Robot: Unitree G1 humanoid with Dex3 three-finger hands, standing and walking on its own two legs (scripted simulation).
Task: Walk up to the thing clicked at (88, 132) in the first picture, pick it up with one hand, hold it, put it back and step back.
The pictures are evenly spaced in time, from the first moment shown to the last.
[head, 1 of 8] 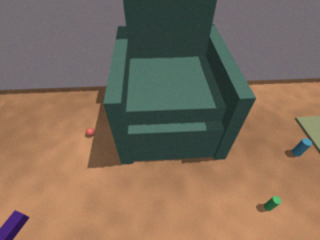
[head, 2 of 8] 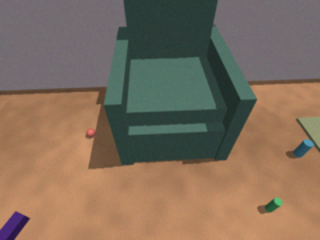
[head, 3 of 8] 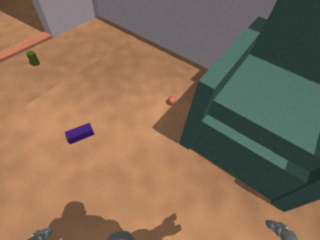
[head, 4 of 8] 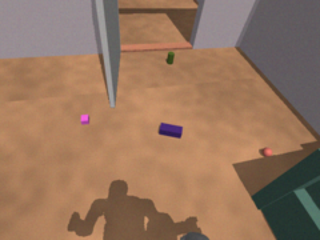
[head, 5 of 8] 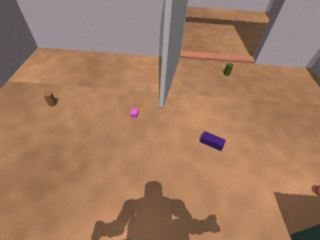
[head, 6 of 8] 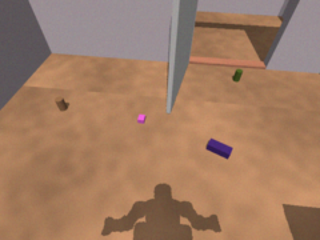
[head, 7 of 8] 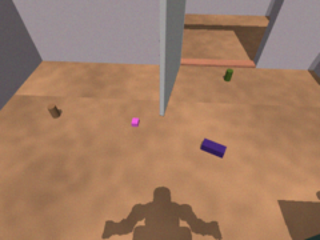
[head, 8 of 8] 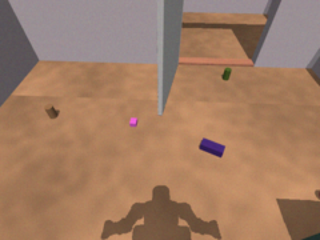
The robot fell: no
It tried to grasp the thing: no
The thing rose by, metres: 0.00
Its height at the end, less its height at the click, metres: +0.00
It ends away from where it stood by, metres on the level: 0.00
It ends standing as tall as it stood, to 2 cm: yes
